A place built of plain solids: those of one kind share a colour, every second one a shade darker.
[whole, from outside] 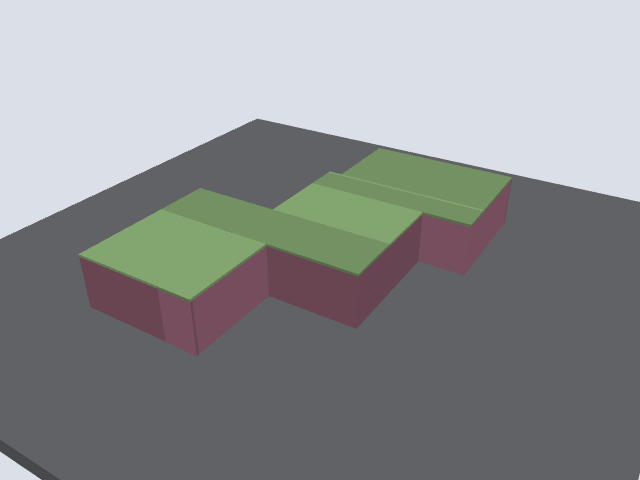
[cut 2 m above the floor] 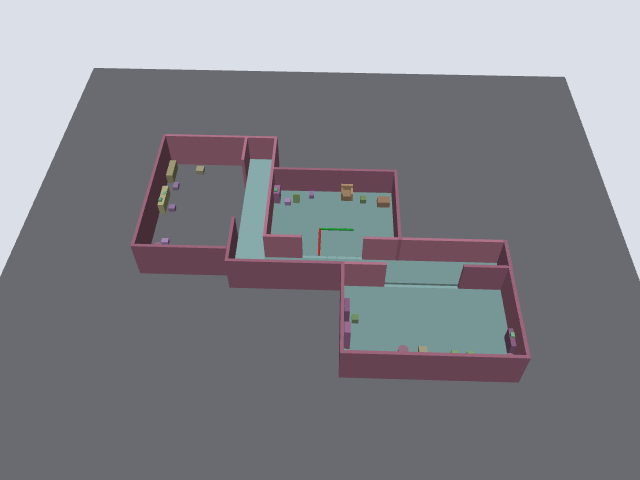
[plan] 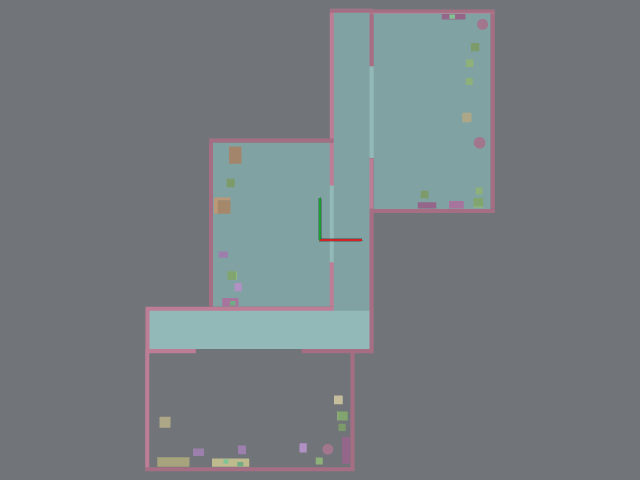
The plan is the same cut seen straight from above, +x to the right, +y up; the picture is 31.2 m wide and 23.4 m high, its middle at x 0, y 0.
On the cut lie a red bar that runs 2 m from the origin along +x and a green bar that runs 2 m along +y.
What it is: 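A storey of a split-level house; a hall and three lower rooms open beside it; the rooms' floors lie 0.68 m, 0.164 m and not at all below the hall's; a bare drop, one riser, a flush line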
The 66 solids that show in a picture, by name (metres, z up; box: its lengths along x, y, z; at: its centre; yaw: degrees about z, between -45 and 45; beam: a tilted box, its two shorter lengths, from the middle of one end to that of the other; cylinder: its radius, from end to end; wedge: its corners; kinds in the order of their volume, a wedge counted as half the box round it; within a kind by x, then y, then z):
{
 "floor_1": {"box": [10.73, 1.87, 0.73], "at": [-2.95, -4.38, 0.32]},
 "floor_2": {"box": [5.69, 7.99, 0.73], "at": [-2.37, 0.75, 0.32]},
 "floor_3": {"box": [0.2, 3.74, 0.73], "at": [0.57, 0.79, 0.32]},
 "floor_4": {"box": [1.74, 14.52, 0.73], "at": [1.54, 3.81, 0.32]},
 "floor_5": {"box": [0.2, 4.48, 0.57], "at": [2.52, 6.23, 0.23]},
 "floor_6": {"box": [5.7, 9.53, 0.57], "at": [5.47, 6.28, 0.23]},
 "wall_1": {"box": [0.2, 5.56, 3.45], "at": [-8.42, -8.3, 1.67]},
 "wall_2": {"box": [0.2, 1.87, 3.45], "at": [-8.41, -4.38, 1.67]},
 "wall_3": {"box": [2.46, 0.2, 3.45], "at": [-7.29, -5.42, 1.67]},
 "wall_4": {"box": [0.2, 7.99, 3.45], "at": [-5.32, 0.75, 1.67]},
 "wall_5": {"box": [9.18, 0.2, 3.45], "at": [-3.92, -3.35, 1.67]},
 "wall_6": {"box": [10.2, 0.2, 3.45], "at": [-3.42, -11.17, 1.67]},
 "wall_7": {"box": [6.09, 0.2, 3.45], "at": [-2.37, 4.85, 1.67]},
 "wall_8": {"box": [0.2, 2.16, 3.45], "at": [0.57, -2.16, 1.67]},
 "wall_9": {"box": [0.2, 2.09, 3.45], "at": [0.57, 3.7, 1.67]},
 "wall_10": {"box": [0.2, 6.13, 3.45], "at": [0.57, 8.01, 1.67]},
 "wall_11": {"box": [3.51, 0.2, 3.45], "at": [0.86, -5.42, 1.67]},
 "wall_12": {"box": [2.14, 0.032, 3.45], "at": [1.54, 11.26, 1.67]},
 "wall_13": {"box": [0.2, 5.56, 3.45], "at": [1.59, -8.3, 1.67]},
 "wall_14": {"box": [0.2, 6.63, 3.45], "at": [2.52, -2.0, 1.67]},
 "wall_15": {"box": [0.2, 2.48, 3.45], "at": [2.52, 2.75, 1.67]},
 "wall_16": {"box": [0.2, 2.58, 3.45], "at": [2.52, 9.76, 1.67]},
 "wall_17": {"box": [8.05, 0.17, 3.45], "at": [4.5, 11.16, 1.67]},
 "wall_18": {"box": [6.1, 0.2, 3.45], "at": [5.47, 1.42, 1.67]},
 "wall_19": {"box": [6.1, 0.032, 3.45], "at": [5.47, 11.06, 1.67]},
 "wall_20": {"box": [0.2, 9.53, 3.45], "at": [8.42, 6.28, 1.67]},
 "roof_1": {"box": [10.2, 5.76, 0.16], "at": [-3.42, -8.4, 3.48]},
 "roof_2": {"box": [11.13, 0.2, 0.16], "at": [-2.95, -5.42, 3.48]},
 "roof_3": {"box": [11.13, 2.07, 0.16], "at": [-2.95, -4.28, 3.48]},
 "roof_4": {"box": [8.03, 4.56, 0.16], "at": [-1.4, -0.96, 3.48]},
 "roof_5": {"box": [2.14, 0.032, 0.16], "at": [1.54, 11.26, 3.48]},
 "roof_6": {"box": [13.93, 3.63, 0.16], "at": [1.55, 3.13, 3.48]},
 "roof_7": {"box": [8.05, 6.3, 0.16], "at": [4.5, 8.1, 3.48]},
 "case_1": {"box": [0.79, 0.4, 0.97], "at": [-4.37, -3.03, 1.17]},
 "case_2": {"box": [0.39, 1.31, 1.7], "at": [1.27, -10.26, 0.8]},
 "case_3": {"box": [0.9, 0.31, 1.81], "at": [5.21, 1.69, 1.42]},
 "case_4": {"box": [1.16, 0.28, 0.96], "at": [6.52, 10.88, 1.0]},
 "case_5": {"box": [0.71, 0.36, 1.75], "at": [6.65, 1.72, 1.39]},
 "sideboard_1": {"box": [1.57, 0.46, 0.8], "at": [-7.15, -10.82, 0.35]},
 "sideboard_2": {"box": [1.83, 0.4, 0.87], "at": [-4.36, -10.85, 0.39]},
 "bush_1": {"cylinder": 0.26, "from": [0.38, -10.2, 0.52], "to": [0.38, -10.2, 1.23]},
 "bush_2": {"cylinder": 0.28, "from": [7.78, 4.74, 1.03], "to": [7.78, 4.74, 1.95]},
 "bush_3": {"cylinder": 0.27, "from": [7.92, 10.51, 1.05], "to": [7.92, 10.51, 1.7]},
 "basket_1": {"box": [0.41, 0.41, 0.35], "at": [-4.36, 2.78, 0.86]},
 "basket_2": {"box": [0.34, 0.34, 0.36], "at": [-0.04, -10.78, 0.13]},
 "basket_3": {"box": [0.35, 0.35, 0.39], "at": [1.08, -9.13, 0.14]},
 "basket_4": {"box": [0.39, 0.38, 0.4], "at": [5.1, 2.21, 0.72]},
 "basket_5": {"box": [0.35, 0.35, 0.35], "at": [7.28, 7.73, 0.69]},
 "basket_6": {"box": [0.36, 0.37, 0.34], "at": [7.3, 8.61, 0.69]},
 "basket_7": {"box": [0.41, 0.41, 0.31], "at": [7.56, 9.4, 0.67]},
 "basket_8": {"box": [0.34, 0.34, 0.3], "at": [7.76, 2.38, 0.67]},
 "pouf_1": {"box": [0.54, 0.54, 0.42], "at": [-7.56, -8.88, 0.16]},
 "pouf_2": {"box": [0.42, 0.42, 0.46], "at": [0.9, -7.79, 0.18]},
 "pouf_3": {"box": [0.46, 0.46, 0.45], "at": [7.16, 5.97, 0.74]},
 "toybox_1": {"box": [0.54, 0.36, 0.34], "at": [-5.93, -10.35, 0.12]},
 "toybox_2": {"box": [0.46, 0.31, 0.31], "at": [-4.72, -0.72, 0.84]},
 "toybox_3": {"box": [0.37, 0.41, 0.34], "at": [-3.99, -2.29, 0.85]},
 "toybox_4": {"box": [0.4, 0.43, 0.37], "at": [-3.8, -10.23, 0.14]},
 "toybox_5": {"box": [0.36, 0.45, 0.36], "at": [-0.82, -10.14, 0.13]},
 "chair_1": {"box": [0.42, 0.42, 0.43], "at": [-4.3, -1.73, 0.9]},
 "chair_2": {"box": [0.05, 0.42, 0.84], "at": [-4.07, -1.73, 1.1]},
 "chair_3": {"box": [0.47, 0.45, 0.48], "at": [1.12, -8.58, 0.19]},
 "chair_4": {"box": [0.48, 0.43, 0.4], "at": [7.72, 1.84, 0.72]},
 "armchair_1": {"box": [0.18, 0.79, 0.82], "at": [-5.08, 1.68, 1.09]},
 "armchair_2": {"box": [0.63, 0.53, 0.43], "at": [-4.67, 1.68, 0.9]},
 "lowtable_1": {"box": [0.6, 0.83, 0.46], "at": [-4.13, 4.14, 0.91]}
}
